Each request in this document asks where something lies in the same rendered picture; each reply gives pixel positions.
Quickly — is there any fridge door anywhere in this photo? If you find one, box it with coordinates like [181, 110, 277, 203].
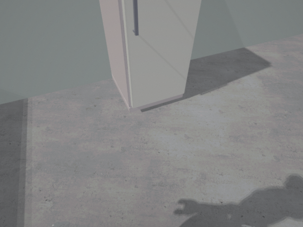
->
[122, 0, 201, 108]

